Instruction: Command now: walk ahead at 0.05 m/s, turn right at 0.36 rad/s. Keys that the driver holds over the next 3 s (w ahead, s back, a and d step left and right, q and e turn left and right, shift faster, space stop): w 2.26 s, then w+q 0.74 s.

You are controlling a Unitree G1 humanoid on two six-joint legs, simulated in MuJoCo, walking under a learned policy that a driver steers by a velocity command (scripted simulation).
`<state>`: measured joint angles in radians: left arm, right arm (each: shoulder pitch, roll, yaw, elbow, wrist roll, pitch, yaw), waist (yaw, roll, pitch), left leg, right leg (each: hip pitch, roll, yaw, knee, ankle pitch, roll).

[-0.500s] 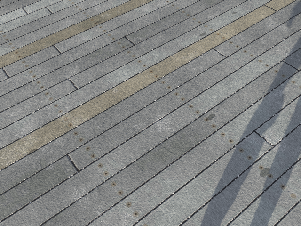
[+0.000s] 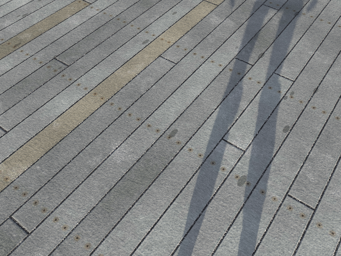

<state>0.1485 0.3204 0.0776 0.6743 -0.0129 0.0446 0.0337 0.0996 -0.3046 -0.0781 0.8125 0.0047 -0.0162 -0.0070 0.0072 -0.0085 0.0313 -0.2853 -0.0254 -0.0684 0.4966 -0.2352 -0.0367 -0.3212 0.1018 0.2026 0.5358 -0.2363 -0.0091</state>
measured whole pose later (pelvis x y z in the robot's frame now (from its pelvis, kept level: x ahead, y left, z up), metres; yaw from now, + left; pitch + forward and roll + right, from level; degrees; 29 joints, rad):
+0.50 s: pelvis +0.10 -0.04 +0.01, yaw -3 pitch +2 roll +0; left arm 0.25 0.27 0.05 0.73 -0.01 -0.07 -0.01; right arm 0.32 -0.30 -0.05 0.86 0.03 -0.07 0.01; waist -0.02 0.03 -0.02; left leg -0.37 0.04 -0.02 0.97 -0.41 0.03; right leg -0.23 0.02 -0.02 0.46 -0.26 -0.04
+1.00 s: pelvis +0.36 -0.01 +0.00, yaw -3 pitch +1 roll +0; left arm 0.36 0.29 0.04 0.82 -0.03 -0.07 0.00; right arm 0.13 -0.28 -0.04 0.76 0.00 -0.08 0.04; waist 0.02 -0.02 0.05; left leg -0.39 -0.04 0.05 0.51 -0.15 0.06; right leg -0.33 -0.03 0.05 1.16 -0.41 -0.02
